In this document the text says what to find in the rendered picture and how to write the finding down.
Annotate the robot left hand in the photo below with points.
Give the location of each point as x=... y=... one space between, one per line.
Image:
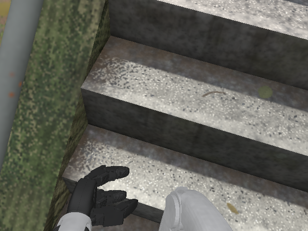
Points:
x=86 y=199

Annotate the robot right shin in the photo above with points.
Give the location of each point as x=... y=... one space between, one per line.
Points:
x=163 y=225

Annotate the robot right thigh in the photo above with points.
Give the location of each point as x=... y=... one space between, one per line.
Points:
x=190 y=210

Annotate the left robot forearm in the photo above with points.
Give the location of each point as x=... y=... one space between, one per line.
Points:
x=74 y=221

